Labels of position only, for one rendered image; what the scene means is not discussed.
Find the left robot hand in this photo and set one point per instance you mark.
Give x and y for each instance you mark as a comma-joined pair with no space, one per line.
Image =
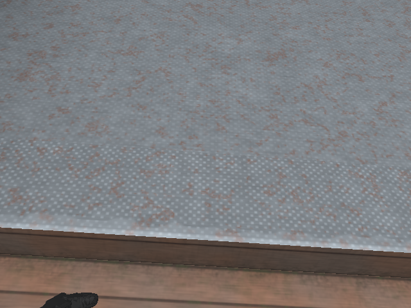
75,300

